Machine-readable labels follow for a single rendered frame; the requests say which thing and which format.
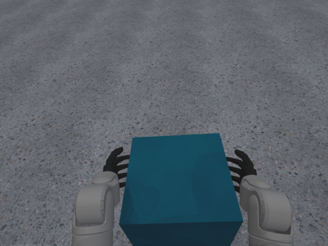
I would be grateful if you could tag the carton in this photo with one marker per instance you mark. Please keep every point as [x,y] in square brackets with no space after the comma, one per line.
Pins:
[179,192]

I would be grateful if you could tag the left robot hand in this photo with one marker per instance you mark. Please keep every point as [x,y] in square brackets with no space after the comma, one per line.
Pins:
[113,160]

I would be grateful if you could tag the right robot hand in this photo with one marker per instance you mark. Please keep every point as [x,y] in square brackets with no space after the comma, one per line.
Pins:
[246,165]

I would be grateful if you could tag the right robot forearm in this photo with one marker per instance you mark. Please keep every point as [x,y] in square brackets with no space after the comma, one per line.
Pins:
[270,216]

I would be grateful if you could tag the left robot forearm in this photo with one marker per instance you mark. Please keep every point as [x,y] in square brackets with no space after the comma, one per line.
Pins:
[93,213]

